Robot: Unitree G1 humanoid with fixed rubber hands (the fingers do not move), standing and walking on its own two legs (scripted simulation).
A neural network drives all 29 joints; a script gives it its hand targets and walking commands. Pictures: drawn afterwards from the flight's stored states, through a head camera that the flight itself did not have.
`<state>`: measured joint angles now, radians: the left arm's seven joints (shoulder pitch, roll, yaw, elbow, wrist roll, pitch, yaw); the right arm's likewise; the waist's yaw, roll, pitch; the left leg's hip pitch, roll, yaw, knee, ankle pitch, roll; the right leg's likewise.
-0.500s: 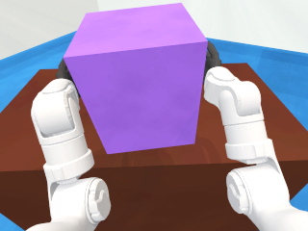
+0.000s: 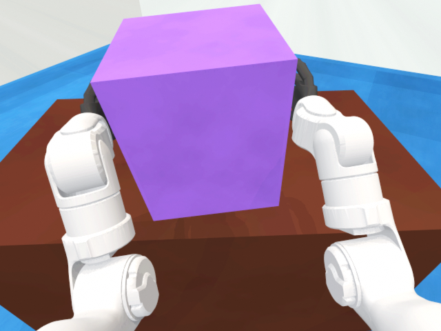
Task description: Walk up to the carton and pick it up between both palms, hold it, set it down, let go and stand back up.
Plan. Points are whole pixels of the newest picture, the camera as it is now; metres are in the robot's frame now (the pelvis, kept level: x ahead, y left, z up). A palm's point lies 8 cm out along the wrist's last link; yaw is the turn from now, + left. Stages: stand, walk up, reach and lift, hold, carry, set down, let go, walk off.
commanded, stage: hold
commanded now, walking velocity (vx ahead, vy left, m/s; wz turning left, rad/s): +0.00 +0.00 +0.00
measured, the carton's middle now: (204, 116) +0.38 +0.00 +0.25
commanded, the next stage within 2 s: none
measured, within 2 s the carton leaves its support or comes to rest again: neither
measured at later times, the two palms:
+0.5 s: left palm (98, 125) +0.35 +0.15 +0.27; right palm (303, 106) +0.36 -0.15 +0.27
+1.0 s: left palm (98, 125) +0.35 +0.15 +0.27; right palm (303, 106) +0.36 -0.15 +0.27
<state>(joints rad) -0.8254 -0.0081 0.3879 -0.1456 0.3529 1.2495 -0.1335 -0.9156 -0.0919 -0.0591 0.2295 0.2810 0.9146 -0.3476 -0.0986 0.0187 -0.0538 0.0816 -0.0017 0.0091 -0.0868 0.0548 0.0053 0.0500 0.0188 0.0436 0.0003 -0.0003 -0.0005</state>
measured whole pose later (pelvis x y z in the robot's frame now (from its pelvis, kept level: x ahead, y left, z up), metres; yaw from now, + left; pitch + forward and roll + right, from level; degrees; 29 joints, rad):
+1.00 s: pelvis +0.00 +0.00 +0.00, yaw +0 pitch -3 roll +0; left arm -0.83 -0.01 0.39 -0.15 0.35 1.25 -0.13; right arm -0.92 -0.09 -0.06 0.23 0.28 0.91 -0.35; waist -0.10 0.02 -0.05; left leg 0.08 0.00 0.01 -0.09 0.06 0.01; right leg 0.05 0.02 0.04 0.00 0.00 0.00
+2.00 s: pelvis +0.00 +0.00 +0.00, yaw +0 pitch -3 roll +0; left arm -0.83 -0.01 0.39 -0.15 0.35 1.25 -0.13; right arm -0.92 -0.09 -0.06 0.23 0.28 0.91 -0.35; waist -0.10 0.02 -0.05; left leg 0.08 0.00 0.01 -0.09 0.06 0.00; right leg 0.05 0.02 0.04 0.00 0.00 0.00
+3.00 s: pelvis +0.02 +0.00 +0.00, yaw +2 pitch -3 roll +0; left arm -0.68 -0.08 0.36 -0.22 0.32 1.01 -0.11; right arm -0.75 -0.03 -0.08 0.13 0.10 0.64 -0.22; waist -0.14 0.01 0.07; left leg 0.11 -0.02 -0.02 -0.09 0.04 0.01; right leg 0.13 0.00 0.00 -0.09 0.01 0.00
